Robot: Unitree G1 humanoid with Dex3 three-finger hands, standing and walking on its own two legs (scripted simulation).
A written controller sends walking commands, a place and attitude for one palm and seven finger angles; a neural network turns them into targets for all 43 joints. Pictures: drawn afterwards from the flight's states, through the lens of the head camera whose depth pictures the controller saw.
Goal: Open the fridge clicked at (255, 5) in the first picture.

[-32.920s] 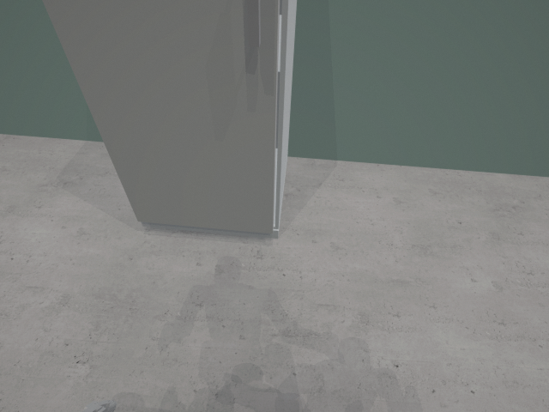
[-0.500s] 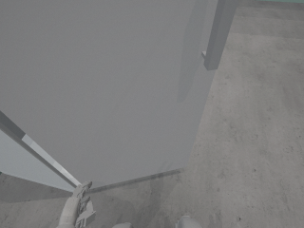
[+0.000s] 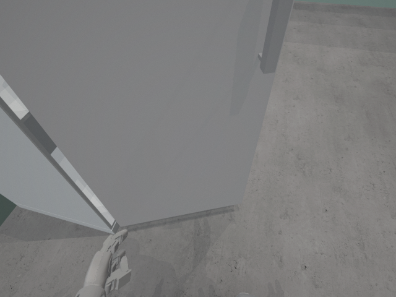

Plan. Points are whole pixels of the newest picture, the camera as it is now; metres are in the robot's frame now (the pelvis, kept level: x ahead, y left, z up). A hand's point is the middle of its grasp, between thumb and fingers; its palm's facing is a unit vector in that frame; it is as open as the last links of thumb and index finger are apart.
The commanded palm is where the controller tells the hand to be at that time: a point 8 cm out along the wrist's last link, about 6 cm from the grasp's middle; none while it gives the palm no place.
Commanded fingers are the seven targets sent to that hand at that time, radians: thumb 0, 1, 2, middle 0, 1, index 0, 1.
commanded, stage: stop stepping back and stand still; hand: right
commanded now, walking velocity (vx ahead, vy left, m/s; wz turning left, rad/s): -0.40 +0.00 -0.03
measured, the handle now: (276, 5) +0.58 -0.14 +0.28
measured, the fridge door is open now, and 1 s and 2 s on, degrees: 64 64 64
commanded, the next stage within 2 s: let the arm hang, fingers relaxed in 0.74 s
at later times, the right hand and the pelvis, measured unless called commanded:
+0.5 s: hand out of the picture +0.07 -0.28 +0.18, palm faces +0.48 +0.75 -0.46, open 7.5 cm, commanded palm +0.01 -0.31 +0.18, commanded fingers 0.00 -0.90 -0.90 0.20 0.30 0.20 0.30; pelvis -0.12 +0.00 -0.01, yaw -3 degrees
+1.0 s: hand out of the picture +0.05 -0.28 -0.04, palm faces +0.26 +0.88 -0.40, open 7.4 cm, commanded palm none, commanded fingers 0.00 -0.90 -0.90 0.20 0.30 0.20 0.30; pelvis -0.12 -0.02 -0.01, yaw -8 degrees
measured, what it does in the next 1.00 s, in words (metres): walks backwards: right foot, then left foot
